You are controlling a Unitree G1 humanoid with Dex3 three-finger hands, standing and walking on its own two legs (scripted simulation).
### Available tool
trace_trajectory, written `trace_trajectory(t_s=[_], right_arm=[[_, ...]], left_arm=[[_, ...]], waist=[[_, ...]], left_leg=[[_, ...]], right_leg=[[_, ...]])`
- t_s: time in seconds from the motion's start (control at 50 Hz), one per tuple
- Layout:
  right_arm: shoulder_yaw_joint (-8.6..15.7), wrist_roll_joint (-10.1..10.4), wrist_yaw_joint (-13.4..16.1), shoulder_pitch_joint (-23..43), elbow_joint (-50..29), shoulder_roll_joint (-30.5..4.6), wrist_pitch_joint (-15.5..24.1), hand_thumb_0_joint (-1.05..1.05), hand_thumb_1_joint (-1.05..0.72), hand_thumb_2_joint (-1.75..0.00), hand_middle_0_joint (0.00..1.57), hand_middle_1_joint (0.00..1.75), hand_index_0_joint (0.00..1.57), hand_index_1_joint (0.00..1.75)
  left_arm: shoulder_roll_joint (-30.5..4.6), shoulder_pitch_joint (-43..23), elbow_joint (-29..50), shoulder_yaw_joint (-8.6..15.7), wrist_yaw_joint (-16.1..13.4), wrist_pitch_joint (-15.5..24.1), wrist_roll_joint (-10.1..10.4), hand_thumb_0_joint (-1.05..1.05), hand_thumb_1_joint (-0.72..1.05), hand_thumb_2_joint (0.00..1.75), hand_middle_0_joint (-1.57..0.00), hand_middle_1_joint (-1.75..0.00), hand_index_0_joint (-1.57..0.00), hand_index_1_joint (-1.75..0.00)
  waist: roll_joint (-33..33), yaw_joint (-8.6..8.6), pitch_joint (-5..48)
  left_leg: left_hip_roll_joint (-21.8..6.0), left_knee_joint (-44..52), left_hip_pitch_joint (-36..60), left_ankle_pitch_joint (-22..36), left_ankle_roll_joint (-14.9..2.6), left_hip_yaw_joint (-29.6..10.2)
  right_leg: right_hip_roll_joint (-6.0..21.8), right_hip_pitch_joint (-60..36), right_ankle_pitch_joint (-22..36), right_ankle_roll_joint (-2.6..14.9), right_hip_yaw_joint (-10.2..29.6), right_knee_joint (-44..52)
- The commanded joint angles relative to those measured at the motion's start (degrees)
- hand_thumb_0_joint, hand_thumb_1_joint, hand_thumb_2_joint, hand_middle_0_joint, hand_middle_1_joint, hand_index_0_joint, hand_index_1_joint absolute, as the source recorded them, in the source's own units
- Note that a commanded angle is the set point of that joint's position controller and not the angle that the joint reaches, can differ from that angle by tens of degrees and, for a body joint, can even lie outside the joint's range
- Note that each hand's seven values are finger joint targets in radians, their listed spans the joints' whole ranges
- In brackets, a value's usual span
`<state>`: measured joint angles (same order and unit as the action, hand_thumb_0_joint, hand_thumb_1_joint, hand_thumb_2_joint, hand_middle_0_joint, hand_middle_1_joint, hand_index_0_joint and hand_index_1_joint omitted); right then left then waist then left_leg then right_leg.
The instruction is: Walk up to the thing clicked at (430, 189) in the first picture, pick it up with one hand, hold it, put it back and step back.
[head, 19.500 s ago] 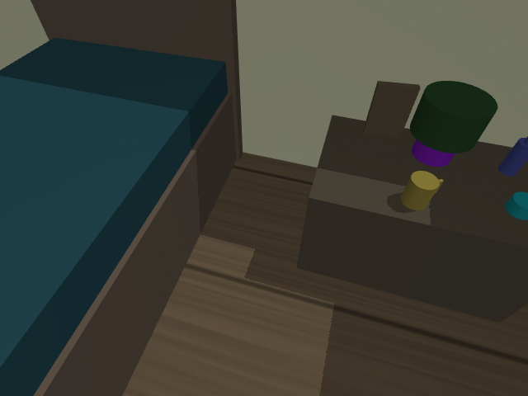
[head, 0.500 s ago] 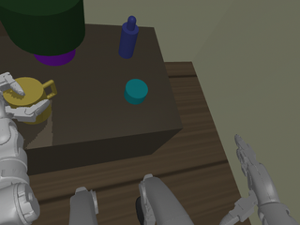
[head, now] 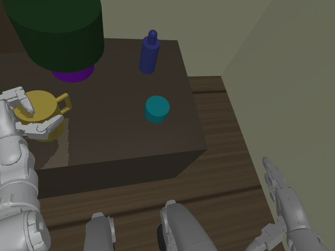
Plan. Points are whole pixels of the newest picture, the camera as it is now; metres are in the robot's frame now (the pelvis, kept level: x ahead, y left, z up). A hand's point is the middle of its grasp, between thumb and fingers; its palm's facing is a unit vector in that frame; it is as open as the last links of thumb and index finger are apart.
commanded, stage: lift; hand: left
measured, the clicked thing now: (48, 113) +0.48 +0.20 -0.05
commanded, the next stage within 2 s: hold in 1.16 s
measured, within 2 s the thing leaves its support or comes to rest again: neither
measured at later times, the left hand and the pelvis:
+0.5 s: hand (30, 119) +0.40 +0.20 +0.06, palm faces +0.24 -0.97 -0.03, open 6.8 cm; pelvis +0.01 +0.00 +0.04, yaw +1 degrees
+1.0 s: hand (24, 125) +0.37 +0.19 +0.11, palm faces +0.24 -0.97 -0.01, open 6.9 cm; pelvis +0.02 +0.00 +0.07, yaw +1 degrees
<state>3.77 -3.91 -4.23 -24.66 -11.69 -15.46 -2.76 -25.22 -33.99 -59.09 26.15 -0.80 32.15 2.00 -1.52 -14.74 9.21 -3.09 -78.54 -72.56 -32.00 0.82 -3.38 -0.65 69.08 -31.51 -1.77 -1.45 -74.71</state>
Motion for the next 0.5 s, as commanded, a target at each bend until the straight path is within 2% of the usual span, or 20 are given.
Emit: trace_trajectory(t_s=[0.0, 0.02, 0.04, 0.06, 0.12, 0.14, 0.16, 0.18, 0.2, 0.24, 0.26, 0.28, 0.3, 0.32, 0.36, 0.38, 0.4, 0.42, 0.46, 0.48], right_arm=[[7.24, 0.48, 1.79, -2.37, -9.6, -9.42, 2.56, 0.0, 0.54, -0.05, 0.05, 0.05, 0.05, 0.05], [6.89, 0.43, 1.88, -2.09, -9.24, -9.31, 2.54, 0.0, 0.54, -0.05, 0.05, 0.05, 0.05, 0.05], [6.86, 0.45, 1.97, -2.2, -9.22, -9.16, 2.64, 0.0, 0.54, -0.05, 0.05, 0.05, 0.05, 0.05], [6.8, 0.5, 2.07, -2.4, -10.16, -9.08, 2.54, 0.0, 0.54, -0.05, 0.05, 0.05, 0.05, 0.05], [7.05, 0.53, 2.49, -2.84, -7.8, -8.86, 1.96, 0.0, 0.54, -0.05, 0.05, 0.05, 0.05, 0.05], [6.97, 0.62, 2.56, -2.74, -6.87, -8.75, 1.87, 0.0, 0.55, -0.05, 0.05, 0.05, 0.05, 0.05], [6.95, 0.68, 2.74, -2.16, -7.51, -8.72, 1.81, 0.0, 0.55, -0.05, 0.05, 0.05, 0.05, 0.05], [7.18, 0.72, 2.87, -2.41, -7.55, -8.81, 1.66, 0.0, 0.55, -0.05, 0.05, 0.05, 0.05, 0.05], [6.53, 0.74, 2.84, -3.12, -7.1, -7.92, 1.56, 0.0, 0.55, -0.05, 0.05, 0.05, 0.05, 0.05], [6.29, 0.93, 3.02, -3.02, -5.96, -7.32, 1.31, 0.0, 0.56, -0.05, 0.05, 0.05, 0.05, 0.05], [7.5, 1.06, 3.29, -2.74, -6.0, -8.25, 1.21, 0.0, 0.55, -0.05, 0.05, 0.05, 0.05, 0.05], [7.21, 1.24, 3.51, -2.89, -6.01, -8.23, 1.13, 0.0, 0.55, -0.05, 0.05, 0.05, 0.05, 0.05], [6.25, 1.32, 3.48, -3.52, -5.45, -7.02, 0.99, 0.0, 0.56, -0.05, 0.05, 0.05, 0.05, 0.05], [6.66, 1.44, 3.58, -3.38, -5.27, -7.14, 0.9, 0.0, 0.56, -0.05, 0.05, 0.05, 0.05, 0.05], [6.83, 1.75, 4.02, -3.47, -3.87, -6.87, 0.87, 0.0, 0.55, -0.05, 0.05, 0.05, 0.05, 0.05], [6.75, 1.9, 4.12, -2.89, -3.08, -6.8, 0.85, 0.0, 0.56, -0.05, 0.05, 0.05, 0.05, 0.05], [6.43, 1.89, 4.18, -2.81, -3.51, -6.81, 0.85, 0.0, 0.56, -0.05, 0.05, 0.05, 0.05, 0.05], [6.61, 2.0, 4.37, -1.27, -6.18, -7.01, 0.82, 0.0, 0.56, -0.05, 0.05, 0.05, 0.05, 0.05], [6.65, 2.08, 4.54, -2.58, -2.32, -6.21, 0.54, 0.0, 0.56, -0.05, 0.05, 0.05, 0.05, 0.05], [6.64, 2.06, 4.54, -2.76, -2.6, -6.29, 0.52, 0.0, 0.56, -0.05, 0.05, 0.05, 0.05, 0.05]], left_arm=[[-11.6, -22.59, 19.7, -0.02, -0.39, 6.2, 2.02, 0.0, 0.18, 1.35, -1.38, -1.55, -1.43, -1.53], [-10.91, -21.64, 19.31, -0.55, -0.65, 5.86, 2.14, 0.0, 0.19, 1.36, -1.37, -1.55, -1.42, -1.53], [-11.64, -21.28, 21.53, -0.25, -0.96, 5.7, 2.01, 0.0, 0.18, 1.35, -1.37, -1.54, -1.41, -1.52], [-10.96, -21.21, 23.59, -0.75, -1.22, 5.57, 2.06, 0.0, 0.19, 1.36, -1.37, -1.54, -1.41, -1.53], [-7.61, -17.34, 23.87, -2.74, -1.35, 4.39, 2.34, 0.0, 0.17, 1.36, -1.36, -1.54, -1.41, -1.52], [-7.34, -17.05, 25.74, -3.12, -1.43, 4.27, 2.43, 0.0, 0.19, 1.37, -1.36, -1.53, -1.4, -1.52], [-8.4, -17.78, 29.0, -2.44, -1.59, 4.3, 2.74, 0.0, 0.21, 1.38, -1.37, -1.54, -1.41, -1.53], [-7.14, -15.55, 28.39, -2.94, -1.74, 3.79, 2.85, 0.0, 0.2, 1.38, -1.36, -1.55, -1.41, -1.53], [-6.76, -15.36, 31.38, -3.69, -1.89, 3.55, 2.69, 0.0, 0.2, 1.38, -1.36, -1.54, -1.4, -1.53], [-2.39, -11.52, 30.42, -6.01, -1.69, 2.36, 3.3, 0.0, 0.19, 1.38, -1.35, -1.54, -1.39, -1.53], [-3.04, -11.66, 33.23, -5.66, -1.87, 2.09, 3.5, 0.0, 0.2, 1.37, -1.35, -1.53, -1.39, -1.52], [-3.01, -10.33, 33.86, -5.88, -2.07, 1.45, 3.42, 0.0, 0.2, 1.39, -1.35, -1.53, -1.38, -1.53], [-1.15, -9.62, 34.88, -7.11, -2.2, 1.1, 3.61, 0.0, 0.19, 1.4, -1.34, -1.54, -1.38, -1.53], [-1.68, -8.98, 37.01, -6.47, -2.45, 0.82, 3.73, 0.0, 0.19, 1.39, -1.35, -1.54, -1.39, -1.53], [1.26, -6.27, 35.11, -8.75, -2.42, -0.6, 4.01, 0.0, 0.16, 1.37, -1.33, -1.52, -1.37, -1.52], [1.42, -5.53, 35.52, -8.46, -2.58, -0.87, 4.15, 0.0, 0.18, 1.39, -1.32, -1.52, -1.36, -1.52], [-0.52, -6.78, 38.66, -7.38, -2.77, -0.85, 4.06, 0.0, 0.19, 1.38, -1.33, -1.52, -1.36, -1.51], [1.18, -4.89, 37.26, -8.63, -2.61, -1.37, 4.05, 0.0, 0.18, 1.38, -1.33, -1.52, -1.37, -1.51], [2.5, -4.72, 39.15, -9.65, -2.71, -1.6, 4.09, 0.0, 0.2, 1.39, -1.32, -1.52, -1.36, -1.52], [3.59, -2.83, 38.71, -10.51, -2.48, -1.92, 4.16, 0.0, 0.19, 1.39, -1.33, -1.53, -1.37, -1.52]], waist=[[14.85, 2.3, 31.22], [15.08, 2.68, 31.43], [15.04, 3.19, 32.78], [15.2, 3.11, 33.38], [14.75, 4.15, 30.55], [15.42, 4.55, 29.88], [15.25, 5.12, 30.48], [14.74, 5.11, 30.39], [14.31, 5.57, 30.58], [13.43, 5.77, 27.63], [12.93, 6.02, 28.21], [11.78, 6.4, 28.08], [11.11, 6.56, 26.88], [11.02, 7.3, 26.48], [8.32, 6.75, 23.45], [7.97, 7.14, 22.14], [7.87, 7.82, 22.85], [5.5, 7.63, 22.43], [7.35, 8.32, 20.11], [7.44, 8.14, 20.73]], left_leg=[[1.78, 11.29, 26.75, 19.52, -0.69, 0.34], [1.77, 11.66, 27.66, 19.61, -0.62, 0.27], [1.9, 11.46, 28.0, 19.83, -0.79, 0.73], [1.8, 12.01, 29.07, 19.63, -0.68, 0.67], [1.7, 13.82, 31.42, 21.08, -0.19, 0.53], [1.67, 14.33, 32.13, 21.38, -0.02, 0.49], [1.87, 14.67, 32.36, 21.28, -0.11, 0.79], [1.76, 15.23, 33.17, 21.75, -0.12, 0.68], [1.81, 15.42, 33.36, 21.83, -0.2, 0.96], [1.72, 16.64, 34.25, 21.99, -0.07, 0.99], [1.69, 16.97, 35.0, 22.58, -0.13, 1.12], [1.88, 17.29, 35.23, 22.16, -0.36, 1.46], [1.84, 17.89, 34.9, 22.16, -0.27, 1.41], [1.93, 18.38, 34.67, 21.49, -0.33, 1.63], [1.98, 19.04, 34.62, 20.57, -0.78, 2.13], [1.92, 19.78, 34.0, 20.26, -0.62, 2.0], [2.08, 19.97, 34.09, 19.63, -0.84, 2.33], [2.12, 20.68, 34.19, 18.85, -0.99, 2.47], [2.26, 22.36, 35.02, 17.4, -0.5, 2.57], [2.0, 22.7, 36.58, 19.02, -0.39, 2.23]], right_leg=[[-1.39, -16.01, 18.48, 2.65, -0.18, 9.54], [-1.39, -16.25, 18.49, 2.68, -0.24, 9.62], [-1.18, -17.71, 19.14, 2.44, 0.37, 10.28], [-1.1, -17.87, 18.93, 2.5, 0.42, 10.53], [-1.4, -17.25, 19.23, 2.78, -0.64, 11.03], [-1.33, -16.87, 19.16, 2.91, -0.69, 11.06], [-1.21, -18.91, 19.91, 2.69, -0.41, 11.86], [-1.25, -19.49, 20.17, 2.79, -0.58, 12.03], [-1.16, -20.6, 20.66, 2.65, -0.39, 12.55], [-1.27, -19.93, 20.36, 2.63, -0.72, 13.47], [-1.17, -21.34, 21.15, 2.52, -0.67, 13.93], [-1.06, -22.74, 21.62, 2.31, -0.35, 14.81], [-1.03, -23.11, 21.61, 2.38, -0.54, 14.92], [-0.93, -23.82, 21.35, 2.27, -0.24, 15.54], [-0.77, -24.71, 21.58, 1.84, 0.23, 17.19], [-0.77, -24.78, 21.06, 1.96, -0.05, 17.19], [-0.51, -26.14, 21.17, 1.73, 0.61, 18.01], [-0.47, -27.44, 21.04, 1.48, 0.73, 18.92], [-0.38, -26.35, 19.05, 1.88, 0.36, 19.13], [-0.52, -26.11, 19.6, 2.08, -0.04, 19.11]])
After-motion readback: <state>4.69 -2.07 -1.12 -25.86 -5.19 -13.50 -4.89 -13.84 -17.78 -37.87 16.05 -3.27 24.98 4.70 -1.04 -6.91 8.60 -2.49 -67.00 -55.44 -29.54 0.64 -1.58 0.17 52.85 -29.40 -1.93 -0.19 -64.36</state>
